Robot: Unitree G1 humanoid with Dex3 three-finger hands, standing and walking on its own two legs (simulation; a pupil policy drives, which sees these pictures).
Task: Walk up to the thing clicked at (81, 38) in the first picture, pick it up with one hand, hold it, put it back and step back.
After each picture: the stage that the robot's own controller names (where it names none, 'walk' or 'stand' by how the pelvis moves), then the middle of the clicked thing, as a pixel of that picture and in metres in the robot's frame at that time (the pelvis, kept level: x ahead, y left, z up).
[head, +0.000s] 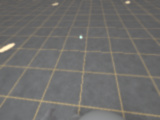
stand; (81, 36) +2.02 +0.35 -0.72
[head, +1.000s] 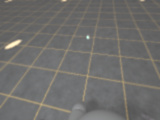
walk; (88, 36) +1.89 +0.25 -0.71
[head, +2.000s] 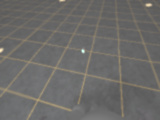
walk; (83, 50) +1.32 +0.28 -0.70
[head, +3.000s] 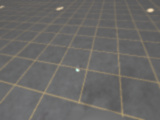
walk; (77, 68) +0.90 +0.30 -0.71
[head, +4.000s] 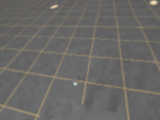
walk; (75, 81) +0.57 +0.31 -0.70
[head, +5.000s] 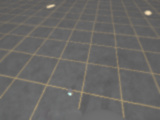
stand; (70, 91) +0.43 +0.27 -0.71
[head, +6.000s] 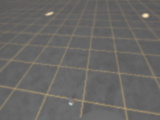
stand; (71, 101) +0.35 +0.27 -0.72
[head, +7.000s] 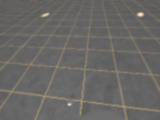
stand; (69, 101) +0.34 +0.29 -0.71
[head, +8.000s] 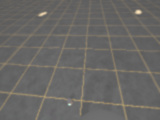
stand; (69, 101) +0.32 +0.30 -0.72
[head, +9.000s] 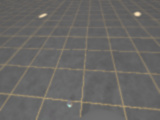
stand; (69, 103) +0.32 +0.29 -0.72
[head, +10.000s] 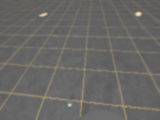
stand; (69, 102) +0.33 +0.29 -0.73
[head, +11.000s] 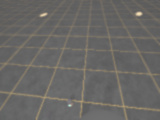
stand; (69, 102) +0.32 +0.29 -0.73
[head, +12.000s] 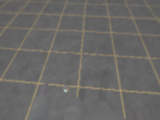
go down; (65, 88) +0.35 +0.29 -0.63
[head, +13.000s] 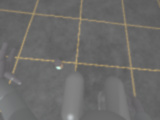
go down; (58, 64) +0.40 +0.33 -0.30
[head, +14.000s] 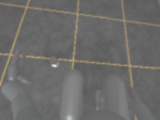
close in; (54, 62) +0.39 +0.34 -0.28
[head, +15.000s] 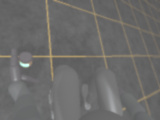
close in; (26, 60) +0.37 +0.36 -0.21
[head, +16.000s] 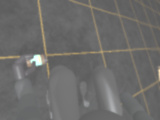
close; (36, 60) +0.38 +0.28 -0.24
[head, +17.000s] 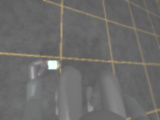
lift; (53, 64) +0.36 +0.26 -0.27
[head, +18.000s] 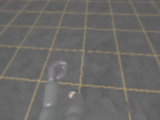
close; (74, 95) +0.28 +0.18 -0.59
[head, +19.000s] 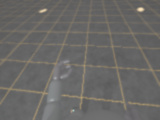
close; (75, 112) +0.20 +0.18 -0.70
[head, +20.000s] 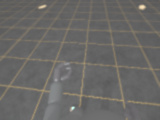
stand; (75, 110) +0.21 +0.18 -0.70
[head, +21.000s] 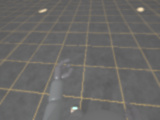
stand; (75, 110) +0.23 +0.18 -0.70
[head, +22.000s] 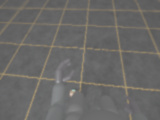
stand; (74, 93) +0.28 +0.18 -0.59
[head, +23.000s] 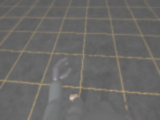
stand; (74, 97) +0.28 +0.18 -0.64
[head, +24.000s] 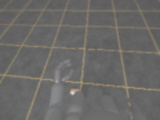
stand; (75, 91) +0.31 +0.19 -0.58
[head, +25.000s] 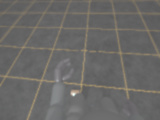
close; (75, 92) +0.31 +0.19 -0.60
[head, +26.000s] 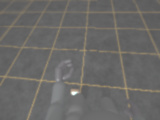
close; (75, 91) +0.31 +0.19 -0.60
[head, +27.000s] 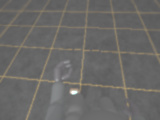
close; (74, 91) +0.32 +0.19 -0.60
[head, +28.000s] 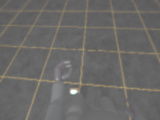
close; (74, 90) +0.32 +0.19 -0.60
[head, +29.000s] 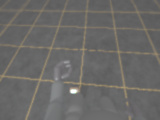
close; (74, 90) +0.33 +0.19 -0.60
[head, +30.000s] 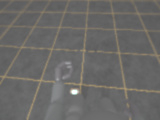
close; (75, 91) +0.32 +0.19 -0.61
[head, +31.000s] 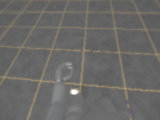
close; (75, 91) +0.32 +0.19 -0.61
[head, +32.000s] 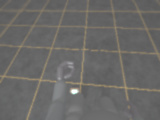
close; (75, 90) +0.32 +0.19 -0.60
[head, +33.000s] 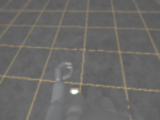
close; (75, 90) +0.32 +0.19 -0.60
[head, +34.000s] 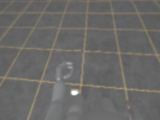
close; (75, 91) +0.32 +0.19 -0.61
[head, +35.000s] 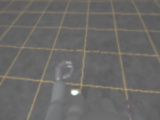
close; (75, 91) +0.32 +0.18 -0.61
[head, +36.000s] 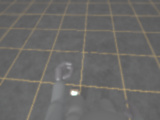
close; (75, 92) +0.32 +0.19 -0.62
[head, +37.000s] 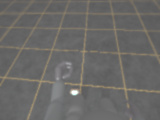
close; (75, 91) +0.32 +0.19 -0.61
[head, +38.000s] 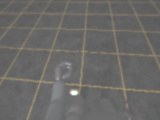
close; (74, 91) +0.32 +0.19 -0.62
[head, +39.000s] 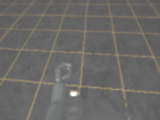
close; (74, 92) +0.32 +0.19 -0.63
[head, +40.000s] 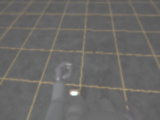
close; (74, 92) +0.32 +0.19 -0.62
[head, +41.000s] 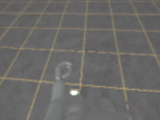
close; (74, 91) +0.32 +0.19 -0.62
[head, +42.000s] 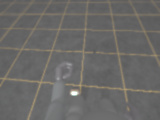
close; (75, 92) +0.32 +0.19 -0.62
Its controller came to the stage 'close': yes
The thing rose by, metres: 0.01
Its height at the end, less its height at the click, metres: -0.02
